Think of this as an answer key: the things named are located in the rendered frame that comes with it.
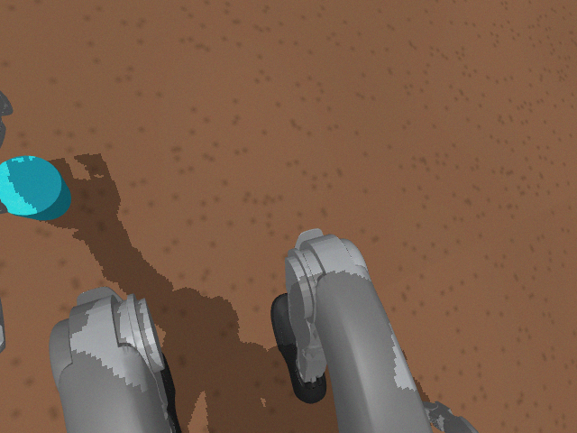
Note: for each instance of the right robot foot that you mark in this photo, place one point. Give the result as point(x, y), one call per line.
point(308, 392)

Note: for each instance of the left robot foot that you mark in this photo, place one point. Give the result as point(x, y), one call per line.
point(170, 393)

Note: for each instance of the cup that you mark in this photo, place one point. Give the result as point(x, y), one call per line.
point(32, 187)

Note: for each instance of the right robot hand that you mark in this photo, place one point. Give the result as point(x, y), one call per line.
point(443, 419)

